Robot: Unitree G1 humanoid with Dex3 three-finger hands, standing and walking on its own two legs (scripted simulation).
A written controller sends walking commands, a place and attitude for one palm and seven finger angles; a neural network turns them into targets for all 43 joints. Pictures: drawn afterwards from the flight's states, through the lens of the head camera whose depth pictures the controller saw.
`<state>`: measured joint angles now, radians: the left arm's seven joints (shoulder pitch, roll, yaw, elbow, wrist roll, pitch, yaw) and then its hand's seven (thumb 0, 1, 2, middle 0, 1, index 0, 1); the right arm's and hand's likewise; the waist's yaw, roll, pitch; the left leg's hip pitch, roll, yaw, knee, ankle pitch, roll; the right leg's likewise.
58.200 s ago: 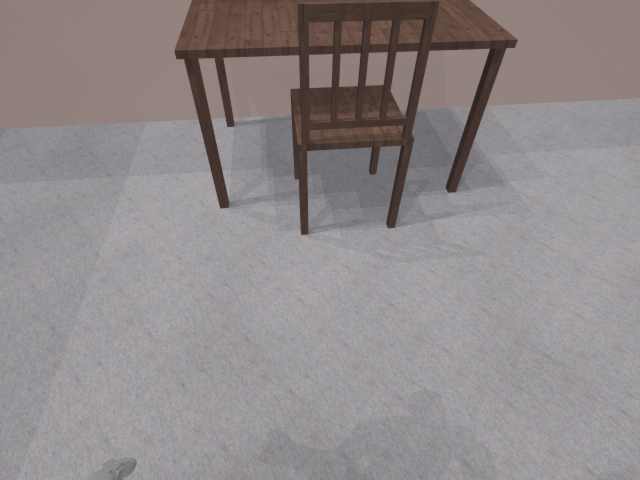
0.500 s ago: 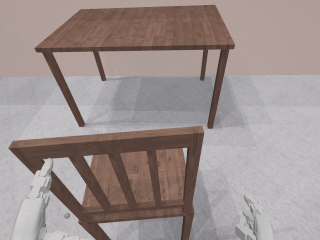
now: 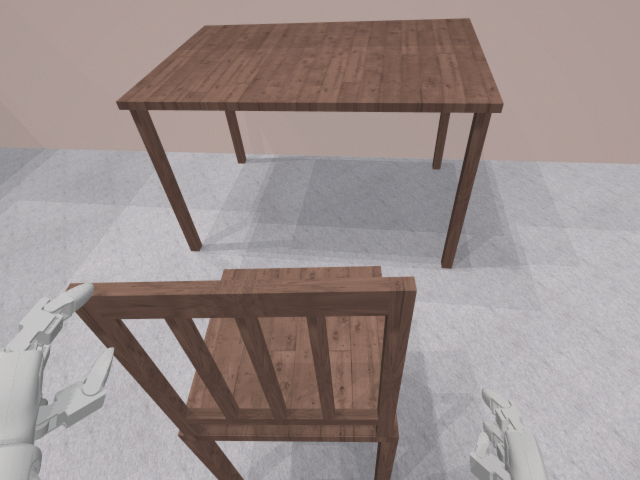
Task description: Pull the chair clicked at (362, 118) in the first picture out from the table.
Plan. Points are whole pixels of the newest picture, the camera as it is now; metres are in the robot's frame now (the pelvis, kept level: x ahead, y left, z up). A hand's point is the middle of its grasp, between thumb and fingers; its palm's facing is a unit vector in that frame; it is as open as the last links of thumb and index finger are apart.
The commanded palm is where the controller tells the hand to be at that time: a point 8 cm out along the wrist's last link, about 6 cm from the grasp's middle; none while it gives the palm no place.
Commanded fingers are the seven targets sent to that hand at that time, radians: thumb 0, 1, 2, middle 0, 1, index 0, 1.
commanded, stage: draw the hand back to the body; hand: left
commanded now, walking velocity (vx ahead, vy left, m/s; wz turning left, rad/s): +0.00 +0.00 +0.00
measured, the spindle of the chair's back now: (265, 372) +0.28 +0.14 -0.06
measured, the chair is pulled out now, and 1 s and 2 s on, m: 0.66 0.66 0.66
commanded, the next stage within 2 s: step back with the hand held close in 0.40 s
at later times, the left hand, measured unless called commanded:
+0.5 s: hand (90, 319) +0.21 +0.27 +0.16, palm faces +0.46 -0.77 -0.44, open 7.4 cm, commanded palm +0.16 +0.30 +0.18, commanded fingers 0.00 0.90 0.90 -0.20 -0.30 -0.20 -0.30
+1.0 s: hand (50, 343) +0.18 +0.29 +0.16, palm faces +0.40 -0.76 -0.51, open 7.4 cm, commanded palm +0.12 +0.32 +0.18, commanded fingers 0.00 0.90 0.90 -0.20 -0.30 -0.20 -0.30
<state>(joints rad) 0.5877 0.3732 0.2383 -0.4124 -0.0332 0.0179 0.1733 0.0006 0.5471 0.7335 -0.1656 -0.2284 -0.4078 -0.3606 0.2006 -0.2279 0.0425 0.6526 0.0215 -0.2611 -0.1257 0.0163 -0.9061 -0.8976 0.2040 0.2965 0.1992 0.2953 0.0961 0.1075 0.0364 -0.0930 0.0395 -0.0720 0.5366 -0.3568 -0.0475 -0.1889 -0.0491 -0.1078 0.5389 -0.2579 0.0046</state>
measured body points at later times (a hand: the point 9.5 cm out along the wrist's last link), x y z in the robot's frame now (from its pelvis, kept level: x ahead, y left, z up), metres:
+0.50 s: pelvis +0.01 +0.01 +0.01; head +0.00 -0.02 +0.46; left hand +0.18 +0.30 +0.19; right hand +0.18 -0.23 -0.09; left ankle -0.03 +0.15 -0.73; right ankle +0.03 -0.12 -0.73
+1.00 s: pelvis -0.03 +0.03 +0.00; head -0.01 +0.03 +0.45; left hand +0.15 +0.33 +0.19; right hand +0.14 -0.21 -0.08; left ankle -0.03 +0.15 -0.73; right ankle +0.03 -0.12 -0.73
